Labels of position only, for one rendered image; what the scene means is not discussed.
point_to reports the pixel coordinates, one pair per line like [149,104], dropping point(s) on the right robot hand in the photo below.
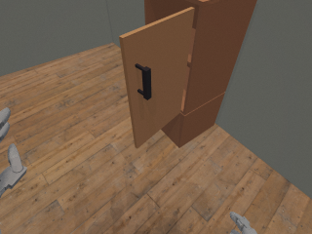
[242,223]

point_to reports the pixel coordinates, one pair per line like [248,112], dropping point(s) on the handle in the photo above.
[146,81]

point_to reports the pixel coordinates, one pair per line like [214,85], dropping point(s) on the cupboard door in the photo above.
[163,46]

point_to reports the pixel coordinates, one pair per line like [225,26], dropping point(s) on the left robot hand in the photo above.
[12,174]

